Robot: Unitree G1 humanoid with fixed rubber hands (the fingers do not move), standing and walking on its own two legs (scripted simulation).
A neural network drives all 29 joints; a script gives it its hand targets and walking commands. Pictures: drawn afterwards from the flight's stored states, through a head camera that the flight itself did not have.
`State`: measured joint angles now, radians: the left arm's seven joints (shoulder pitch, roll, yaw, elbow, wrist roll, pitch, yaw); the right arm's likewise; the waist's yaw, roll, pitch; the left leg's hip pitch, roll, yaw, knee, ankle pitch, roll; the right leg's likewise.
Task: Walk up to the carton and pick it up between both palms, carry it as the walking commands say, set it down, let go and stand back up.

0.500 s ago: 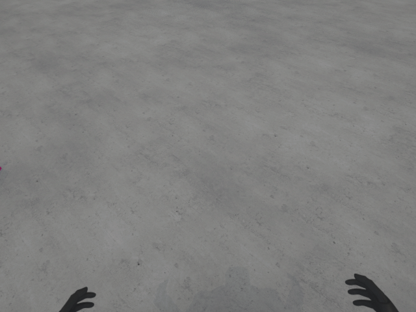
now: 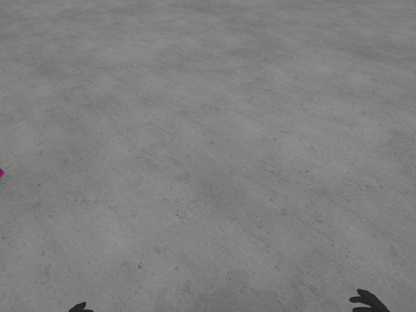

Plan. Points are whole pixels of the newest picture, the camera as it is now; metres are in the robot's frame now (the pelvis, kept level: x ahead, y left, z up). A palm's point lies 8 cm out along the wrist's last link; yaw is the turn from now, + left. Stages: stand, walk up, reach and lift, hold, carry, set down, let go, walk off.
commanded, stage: stand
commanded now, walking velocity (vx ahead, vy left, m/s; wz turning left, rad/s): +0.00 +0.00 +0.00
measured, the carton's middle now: out of the picture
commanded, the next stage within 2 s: walk up in 1.46 s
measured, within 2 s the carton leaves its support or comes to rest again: neither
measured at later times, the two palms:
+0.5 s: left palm out of the picture +0.10 +0.31 -0.09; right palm out of the picture +0.10 -0.31 -0.09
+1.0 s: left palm out of the picture +0.10 +0.31 -0.09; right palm out of the picture +0.10 -0.31 -0.09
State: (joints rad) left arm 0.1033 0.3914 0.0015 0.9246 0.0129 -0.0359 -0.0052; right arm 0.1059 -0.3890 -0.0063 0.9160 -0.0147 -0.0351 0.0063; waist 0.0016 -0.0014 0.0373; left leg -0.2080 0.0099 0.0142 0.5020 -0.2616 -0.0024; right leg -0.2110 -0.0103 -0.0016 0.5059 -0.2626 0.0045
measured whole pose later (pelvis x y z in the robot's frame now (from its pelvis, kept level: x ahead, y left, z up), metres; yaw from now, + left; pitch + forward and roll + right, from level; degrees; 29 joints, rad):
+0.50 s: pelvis +0.00 +0.00 +0.01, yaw +0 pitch -2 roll +0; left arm 0.09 0.40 0.00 1.04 0.01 -0.03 0.00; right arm 0.09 -0.39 -0.01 1.04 -0.01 -0.03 0.00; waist 0.00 0.00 0.04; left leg -0.14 0.01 0.01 0.37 -0.19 0.00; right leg -0.15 -0.01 0.00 0.38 -0.19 0.01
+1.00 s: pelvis +0.00 +0.00 +0.01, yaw +0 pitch -2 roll +0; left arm 0.08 0.40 0.00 1.06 0.01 -0.02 0.00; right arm 0.08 -0.40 -0.01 1.06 -0.01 -0.02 0.00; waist 0.00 0.00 0.04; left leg -0.13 0.01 0.01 0.35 -0.18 0.00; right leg -0.13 -0.01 0.00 0.35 -0.18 0.01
